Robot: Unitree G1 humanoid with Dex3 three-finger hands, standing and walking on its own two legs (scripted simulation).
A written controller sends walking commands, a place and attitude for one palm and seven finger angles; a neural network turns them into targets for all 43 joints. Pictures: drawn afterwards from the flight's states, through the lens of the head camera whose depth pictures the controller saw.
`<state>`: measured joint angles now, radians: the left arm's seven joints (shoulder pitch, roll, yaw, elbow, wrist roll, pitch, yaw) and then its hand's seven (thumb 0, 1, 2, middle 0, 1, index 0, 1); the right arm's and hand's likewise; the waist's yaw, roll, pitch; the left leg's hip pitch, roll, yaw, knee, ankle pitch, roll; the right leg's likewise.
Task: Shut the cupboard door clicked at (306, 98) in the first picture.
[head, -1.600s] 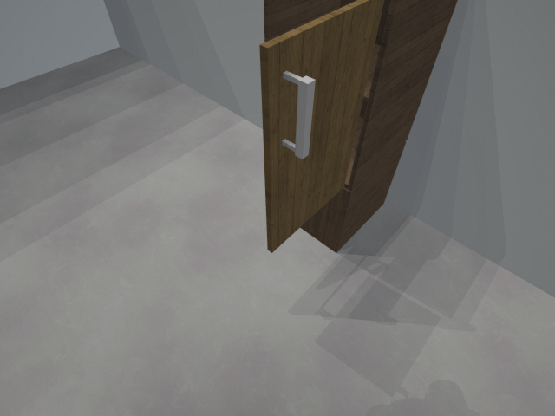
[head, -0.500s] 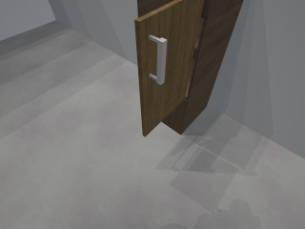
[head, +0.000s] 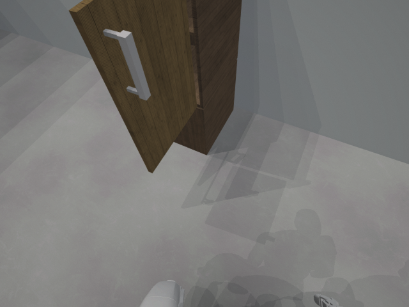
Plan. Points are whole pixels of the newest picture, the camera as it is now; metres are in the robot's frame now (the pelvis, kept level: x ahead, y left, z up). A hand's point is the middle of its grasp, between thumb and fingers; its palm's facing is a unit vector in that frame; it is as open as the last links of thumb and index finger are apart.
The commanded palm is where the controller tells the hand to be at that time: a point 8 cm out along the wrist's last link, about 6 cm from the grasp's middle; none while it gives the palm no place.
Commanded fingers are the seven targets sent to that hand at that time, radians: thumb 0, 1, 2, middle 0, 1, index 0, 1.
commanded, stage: walk around to get in front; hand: left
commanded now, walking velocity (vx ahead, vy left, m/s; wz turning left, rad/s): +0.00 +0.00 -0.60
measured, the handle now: (128, 67) +0.57 +0.22 +0.11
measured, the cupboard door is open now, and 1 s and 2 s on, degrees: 91 91 91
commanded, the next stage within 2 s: none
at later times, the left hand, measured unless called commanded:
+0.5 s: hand (112, 280) +0.17 +0.24 -0.17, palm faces -0.24 -0.94 -0.22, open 7.4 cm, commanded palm none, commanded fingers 0.00 0.90 0.90 -0.20 -0.30 -0.20 -0.30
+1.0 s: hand (162, 251) +0.24 +0.14 -0.19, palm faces -0.58 -0.80 -0.18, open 7.4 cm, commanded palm none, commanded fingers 0.00 0.90 0.90 -0.20 -0.30 -0.20 -0.30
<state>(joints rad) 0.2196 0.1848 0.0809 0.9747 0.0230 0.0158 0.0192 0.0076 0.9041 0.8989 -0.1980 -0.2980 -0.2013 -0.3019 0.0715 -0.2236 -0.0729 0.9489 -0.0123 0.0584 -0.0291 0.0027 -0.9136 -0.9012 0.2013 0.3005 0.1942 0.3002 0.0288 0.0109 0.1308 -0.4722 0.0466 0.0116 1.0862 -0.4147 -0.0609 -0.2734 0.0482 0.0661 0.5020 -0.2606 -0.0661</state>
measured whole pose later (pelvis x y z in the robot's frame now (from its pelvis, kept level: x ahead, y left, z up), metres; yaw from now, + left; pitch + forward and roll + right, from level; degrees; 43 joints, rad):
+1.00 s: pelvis +0.04 +0.05 -0.01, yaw -36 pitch +1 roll -1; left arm 0.12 0.22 0.07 0.90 0.02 0.06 -0.01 0.01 0.90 0.90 -0.20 -0.30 -0.20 -0.30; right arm 0.19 -0.20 -0.03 0.89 -0.02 0.01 -0.03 0.00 -0.91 -0.90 0.20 0.30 0.19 0.30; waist -0.02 -0.04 0.10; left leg -0.31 0.06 0.07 0.62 -0.33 -0.01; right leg -0.41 0.04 0.10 0.75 -0.43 0.03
